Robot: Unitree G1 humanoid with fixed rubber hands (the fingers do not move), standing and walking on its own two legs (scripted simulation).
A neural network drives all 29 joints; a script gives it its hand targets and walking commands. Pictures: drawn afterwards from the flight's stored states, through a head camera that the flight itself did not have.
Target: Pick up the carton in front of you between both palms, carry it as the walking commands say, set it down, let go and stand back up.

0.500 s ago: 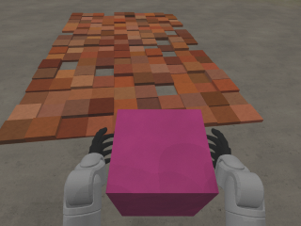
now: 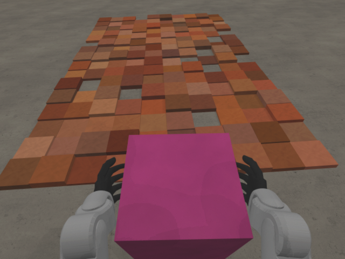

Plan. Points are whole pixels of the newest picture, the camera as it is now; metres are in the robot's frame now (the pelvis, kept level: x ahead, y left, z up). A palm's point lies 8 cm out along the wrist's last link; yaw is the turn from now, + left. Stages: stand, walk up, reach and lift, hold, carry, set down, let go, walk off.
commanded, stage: carry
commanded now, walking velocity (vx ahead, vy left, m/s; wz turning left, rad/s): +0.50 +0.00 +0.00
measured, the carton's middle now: (179, 202) +0.25 +0.02 +0.03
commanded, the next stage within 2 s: none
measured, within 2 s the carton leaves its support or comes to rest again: neither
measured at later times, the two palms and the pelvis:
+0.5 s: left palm (143, 96) +0.61 +0.15 +0.07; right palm (233, 101) +0.57 -0.14 +0.08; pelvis +0.34 +0.04 +0.00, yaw -5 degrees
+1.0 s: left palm (162, 43) +1.03 +0.13 +0.09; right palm (225, 43) +1.04 -0.17 +0.08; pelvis +0.68 -0.03 -0.01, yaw -2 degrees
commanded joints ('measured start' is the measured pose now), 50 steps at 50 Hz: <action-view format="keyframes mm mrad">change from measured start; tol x32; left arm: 1 -389 -639 -636 -106 -277 12 -133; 35 -865 -415 -366 370 -128 -110 36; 50 -1072 -781 -499 337 -263 -151 -55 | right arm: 1 -332 732 571 -59 169 2 51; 50 -1024 751 411 294 147 -154 -1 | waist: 1 -25 -122 45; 12 -85 268 -264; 32 -65 188 -82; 35 22 -353 -310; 50 -25 -134 -223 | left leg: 1 -37 -52 110 -230 78 -11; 9 468 -152 234 -345 -7 66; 12 951 354 -692 -564 101 318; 22 480 179 -32 -693 -74 136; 30 682 101 61 -536 296 117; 33 504 56 122 -200 408 66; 37 -187 -77 -100 574 -376 58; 50 102 -112 90 -237 44 46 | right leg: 1 110 -220 157 -109 405 13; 9 25 -191 -8 303 840 35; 13 -623 -41 216 1178 -166 46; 30 -521 -53 -37 293 163 53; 33 -108 5 -40 259 39 9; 36 383 -380 692 55 179 -191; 50 122 -257 149 153 574 -46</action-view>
